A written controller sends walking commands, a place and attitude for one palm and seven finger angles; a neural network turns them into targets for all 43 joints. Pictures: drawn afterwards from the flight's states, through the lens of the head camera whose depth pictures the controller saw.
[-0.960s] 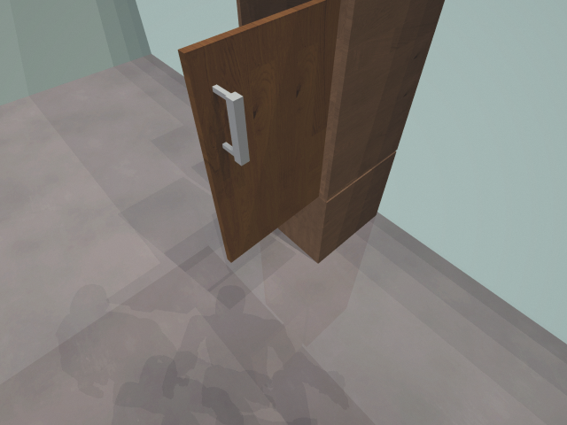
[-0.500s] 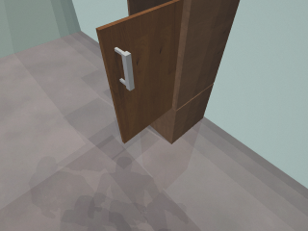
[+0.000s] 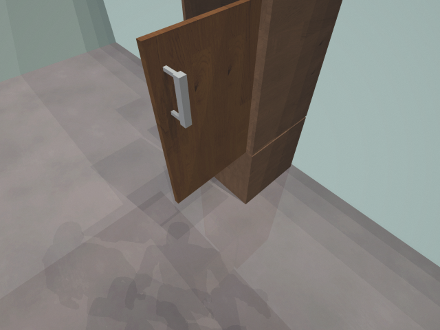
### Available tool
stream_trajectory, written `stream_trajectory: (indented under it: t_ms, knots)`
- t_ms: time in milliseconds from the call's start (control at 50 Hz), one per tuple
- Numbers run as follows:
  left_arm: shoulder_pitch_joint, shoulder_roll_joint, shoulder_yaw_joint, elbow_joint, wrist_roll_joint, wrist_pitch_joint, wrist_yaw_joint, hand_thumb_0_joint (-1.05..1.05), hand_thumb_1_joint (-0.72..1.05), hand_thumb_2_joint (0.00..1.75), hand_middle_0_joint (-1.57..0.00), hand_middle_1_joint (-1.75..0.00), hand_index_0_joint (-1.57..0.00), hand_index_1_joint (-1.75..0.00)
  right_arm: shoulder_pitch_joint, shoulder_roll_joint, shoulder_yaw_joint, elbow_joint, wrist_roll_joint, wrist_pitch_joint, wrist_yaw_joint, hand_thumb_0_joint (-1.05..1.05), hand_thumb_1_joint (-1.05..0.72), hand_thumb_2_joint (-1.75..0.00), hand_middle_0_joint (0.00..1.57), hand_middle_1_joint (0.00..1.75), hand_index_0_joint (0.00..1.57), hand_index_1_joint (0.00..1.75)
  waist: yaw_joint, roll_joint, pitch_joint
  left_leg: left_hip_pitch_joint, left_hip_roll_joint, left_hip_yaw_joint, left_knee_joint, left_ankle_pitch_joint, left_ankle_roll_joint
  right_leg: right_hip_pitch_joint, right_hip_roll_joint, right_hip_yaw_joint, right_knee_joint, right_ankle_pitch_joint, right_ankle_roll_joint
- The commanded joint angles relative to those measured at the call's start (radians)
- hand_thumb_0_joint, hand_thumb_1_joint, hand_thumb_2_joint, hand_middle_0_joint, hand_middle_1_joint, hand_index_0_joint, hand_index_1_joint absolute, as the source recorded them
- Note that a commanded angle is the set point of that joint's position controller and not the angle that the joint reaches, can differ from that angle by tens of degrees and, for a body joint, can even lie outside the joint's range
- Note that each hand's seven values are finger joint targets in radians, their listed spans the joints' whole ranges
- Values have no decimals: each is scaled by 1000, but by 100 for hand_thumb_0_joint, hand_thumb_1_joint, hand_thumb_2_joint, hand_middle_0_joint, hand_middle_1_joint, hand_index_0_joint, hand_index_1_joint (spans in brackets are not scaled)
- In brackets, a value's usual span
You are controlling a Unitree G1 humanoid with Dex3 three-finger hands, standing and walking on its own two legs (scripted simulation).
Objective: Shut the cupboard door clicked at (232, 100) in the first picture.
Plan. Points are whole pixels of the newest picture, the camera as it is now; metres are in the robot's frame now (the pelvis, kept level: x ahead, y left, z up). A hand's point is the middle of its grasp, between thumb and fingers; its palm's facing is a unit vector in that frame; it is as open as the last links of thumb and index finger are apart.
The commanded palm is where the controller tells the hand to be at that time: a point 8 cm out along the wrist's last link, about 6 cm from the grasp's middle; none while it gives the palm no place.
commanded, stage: walk to a spot facing it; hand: left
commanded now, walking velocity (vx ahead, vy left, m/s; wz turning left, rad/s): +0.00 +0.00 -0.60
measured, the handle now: (177, 97) +0.59 +0.13 +0.10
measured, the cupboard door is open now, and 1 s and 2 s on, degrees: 92 92 92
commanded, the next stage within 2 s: none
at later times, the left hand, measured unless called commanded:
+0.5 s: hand out of the picture +0.07 +0.18 -0.18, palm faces -0.18 -0.94 -0.28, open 7.4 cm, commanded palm none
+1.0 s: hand out of the picture +0.13 +0.16 -0.18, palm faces -0.40 -0.89 -0.22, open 7.4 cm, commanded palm none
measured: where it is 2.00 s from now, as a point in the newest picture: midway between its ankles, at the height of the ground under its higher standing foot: outside the picture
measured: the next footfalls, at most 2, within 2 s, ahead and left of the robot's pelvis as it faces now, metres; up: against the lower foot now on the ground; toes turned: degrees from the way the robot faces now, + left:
left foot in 0.86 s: +0.04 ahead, +0.12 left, +0.00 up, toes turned -23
right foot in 1.16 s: -0.08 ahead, -0.14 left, +0.00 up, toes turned -40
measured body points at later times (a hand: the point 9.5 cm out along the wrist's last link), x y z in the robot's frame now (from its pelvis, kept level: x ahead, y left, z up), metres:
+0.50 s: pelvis -0.03 -0.02 -0.03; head +0.01 -0.05 +0.41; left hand +0.08 +0.22 -0.16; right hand -0.04 -0.27 -0.20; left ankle +0.00 +0.12 -0.74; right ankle -0.05 -0.11 -0.76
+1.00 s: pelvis -0.04 +0.00 -0.01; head +0.02 -0.01 +0.43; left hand +0.15 +0.20 -0.16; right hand -0.07 -0.26 -0.14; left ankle +0.00 +0.13 -0.75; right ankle -0.11 -0.10 -0.67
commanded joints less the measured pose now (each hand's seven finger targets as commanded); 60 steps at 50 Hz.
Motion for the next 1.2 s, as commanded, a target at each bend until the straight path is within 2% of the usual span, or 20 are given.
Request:
stream_trajectory:
  t_ms: [0,200,320,420,440,460,500,560,720,780,800,820,840,860,920,1040,1100,1120,1140,1180]
  knots:
    - [-2,173,36,-55,-5,-5,10,0,90,90,-20,-30,-20,-30,-2,-152,-36,-49,-3,-12,-14,0,-90,-90,20,30,20,30,-2,-10,-56,81,122,-91,2,207,22,-82,-146,116,-31,312,-16]
    - [53,124,74,-156,7,56,2,0,90,90,-20,-30,-20,-30,57,-92,-71,-143,-6,27,-34,0,-90,-90,20,30,20,30,-8,-23,-56,19,146,7,181,102,10,-230,-123,216,164,387,-36]
    - [10,46,86,-242,13,84,-23,0,90,90,-20,-30,-20,-30,89,-138,-90,-176,-17,6,-36,0,-90,-90,20,30,20,30,-6,199,-45,-28,445,-186,-43,59,197,-413,-41,95,698,-332,17]
    - [183,41,105,-208,19,63,-32,0,90,90,-20,-30,-20,-30,-30,-126,-97,-221,-14,15,-29,0,-90,-90,20,30,20,30,90,23,-80,-180,285,59,275,23,53,-147,-42,17,253,-4,19]
    - [198,141,122,-206,31,50,-21,0,90,90,-20,-30,-20,-30,-21,-59,-94,-242,-1,24,-23,0,-90,-90,20,30,20,30,93,-272,-58,-342,128,144,521,-264,-30,-92,-231,332,38,186,-45]
    - [205,200,129,-214,22,49,-9,0,90,90,-20,-30,-20,-30,-60,-32,-84,-276,0,31,-17,0,-90,-90,20,30,20,30,112,-352,-19,-456,27,57,749,-489,-48,-137,-380,545,-6,385,-161]
    - [120,166,128,-242,21,51,4,0,90,90,-20,-30,-20,-30,-62,-30,-91,-266,2,42,-18,0,-90,-90,20,30,20,30,62,-238,-11,-491,47,-89,911,-378,-41,-195,-314,524,15,166,-196]
    - [79,109,116,-260,17,39,14,0,90,90,-20,-30,-20,-30,-33,-11,-83,-255,-1,33,-18,0,-90,-90,20,30,20,30,30,-135,-88,-443,49,-92,856,-274,-57,-125,-249,412,91,380,-166]
    - [102,135,130,-257,22,50,5,0,90,90,-20,-30,-20,-30,-43,6,-76,-288,14,22,-27,0,-90,-90,20,30,20,30,46,-160,-117,-284,-8,-71,475,-301,-46,-108,-213,478,119,456,-172]
    - [24,124,124,-276,9,60,-1,0,90,90,-20,-30,-20,-30,79,-13,-74,-256,16,6,-37,0,-90,-90,20,30,20,30,-24,-145,-139,-30,-6,-56,156,-113,-32,-262,-147,447,183,363,-89]
    - [24,70,113,-292,0,64,-5,0,90,90,-20,-30,-20,-30,117,-75,-80,-247,8,-5,-43,0,-90,-90,20,30,20,30,-40,33,-150,119,139,-195,7,-101,11,-429,-47,363,278,144,-30]
    - [47,20,99,-315,-4,64,-20,0,90,90,-20,-30,-20,-30,106,-171,-100,-267,-6,-7,-41,0,-90,-90,20,30,20,30,-24,336,-137,159,421,-463,-71,3,114,-586,68,180,524,-316,43]
    - [-4,64,106,-341,11,65,-30,0,90,90,-20,-30,-20,-30,106,-208,-101,-284,-14,0,-49,0,-90,-90,20,30,20,30,-41,221,-87,-9,518,-485,-63,48,209,-572,30,137,747,-398,64]
    - [-30,66,117,-325,26,67,-37,0,90,90,-20,-30,-20,-30,91,-158,-90,-283,-25,-13,-47,0,-90,-90,20,30,20,30,-21,125,-74,-29,435,-428,-33,211,199,-579,26,152,871,-321,73]
    - [10,31,112,-301,13,72,-49,0,90,90,-20,-30,-20,-30,16,-93,-73,-311,-22,-13,-46,0,-90,-90,20,30,20,30,24,199,-70,20,285,-120,78,480,132,-586,-17,85,920,-236,95]
    - [-62,15,89,-334,9,65,-61,0,90,90,-20,-30,-20,-30,111,-141,-96,-274,-22,-3,-30,0,-90,-90,20,30,20,30,-28,242,-75,27,297,-21,137,470,102,-397,-5,-35,521,-201,69]
    - [51,55,99,-303,9,52,-58,0,90,90,-20,-30,-20,-30,73,-161,-102,-290,-13,5,-22,0,-90,-90,20,30,20,30,39,160,-108,-82,277,27,307,355,32,-143,3,-47,233,19,36]
    - [143,141,115,-278,17,40,-48,0,90,90,-20,-30,-20,-30,73,-118,-97,-310,-1,7,-12,0,-90,-90,20,30,20,30,79,-45,-166,-250,202,101,508,115,-29,71,-140,123,122,226,-16]
    - [216,260,140,-251,19,32,-32,0,90,90,-20,-30,-20,-30,10,-33,-70,-363,3,8,-8,0,-90,-90,20,30,20,30,120,-374,-163,-516,39,102,790,-517,-76,141,-408,515,68,520,-148]
    - [169,226,135,-271,10,38,-9,0,90,90,-20,-30,-20,-30,-47,-57,-71,-371,2,22,-15,0,-90,-90,20,30,20,30,105,-294,-109,-596,84,-90,927,-444,-64,18,-350,558,21,95,-206]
